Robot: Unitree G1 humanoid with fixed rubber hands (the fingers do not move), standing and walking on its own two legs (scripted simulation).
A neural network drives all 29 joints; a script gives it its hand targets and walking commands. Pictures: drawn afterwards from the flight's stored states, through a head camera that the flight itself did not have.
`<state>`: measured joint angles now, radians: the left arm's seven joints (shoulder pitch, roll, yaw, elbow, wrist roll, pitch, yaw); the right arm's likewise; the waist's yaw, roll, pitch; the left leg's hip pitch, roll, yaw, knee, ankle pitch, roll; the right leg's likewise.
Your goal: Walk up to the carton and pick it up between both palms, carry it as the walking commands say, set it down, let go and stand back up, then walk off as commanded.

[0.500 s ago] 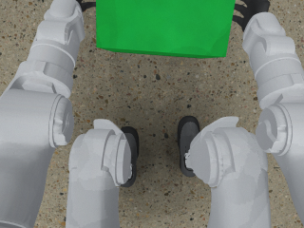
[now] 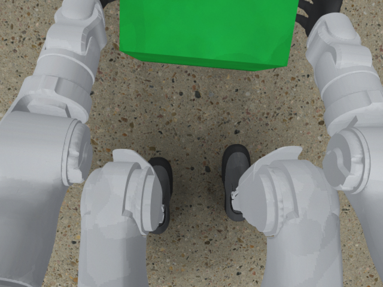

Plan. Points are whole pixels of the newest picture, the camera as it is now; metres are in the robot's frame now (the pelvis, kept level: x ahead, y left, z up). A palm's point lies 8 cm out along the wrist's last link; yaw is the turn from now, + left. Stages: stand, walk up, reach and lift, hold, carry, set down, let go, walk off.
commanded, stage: set down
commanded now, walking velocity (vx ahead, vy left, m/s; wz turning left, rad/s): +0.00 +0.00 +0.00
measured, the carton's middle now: (205, 12) +0.55 -0.03 -0.25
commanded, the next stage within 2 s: let go in 2.00 s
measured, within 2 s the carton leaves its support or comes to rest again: neither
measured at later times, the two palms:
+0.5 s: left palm (75, 1) +0.55 +0.18 -0.18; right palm (347, 25) +0.51 -0.25 -0.18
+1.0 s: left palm out of the picture +0.57 +0.19 -0.06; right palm out of the picture +0.52 -0.25 -0.08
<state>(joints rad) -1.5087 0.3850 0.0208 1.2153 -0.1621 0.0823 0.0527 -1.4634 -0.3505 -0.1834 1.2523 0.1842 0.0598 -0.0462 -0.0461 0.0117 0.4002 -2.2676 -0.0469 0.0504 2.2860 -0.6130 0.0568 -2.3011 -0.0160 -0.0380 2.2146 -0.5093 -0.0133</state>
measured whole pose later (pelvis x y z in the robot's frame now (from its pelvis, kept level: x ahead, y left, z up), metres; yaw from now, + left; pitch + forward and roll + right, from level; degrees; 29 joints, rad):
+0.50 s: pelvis +0.00 -0.01 +0.00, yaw +0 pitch +34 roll -1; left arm -1.49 0.47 0.00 1.22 -0.24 0.04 0.05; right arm -1.42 -0.43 -0.16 1.24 0.28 0.01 -0.08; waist -0.05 0.00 0.42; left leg -2.28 -0.02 0.04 2.28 -0.60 0.04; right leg -2.32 -0.03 -0.06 2.22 -0.49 -0.05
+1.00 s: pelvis -0.01 -0.01 +0.06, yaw +0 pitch +32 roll +0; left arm -1.44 0.51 0.08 0.96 -0.23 0.20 0.04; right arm -1.31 -0.40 -0.21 0.86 0.25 0.18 -0.12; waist -0.05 0.02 0.42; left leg -2.06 -0.02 0.05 2.11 -0.61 0.04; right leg -2.10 0.00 -0.03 2.06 -0.51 -0.03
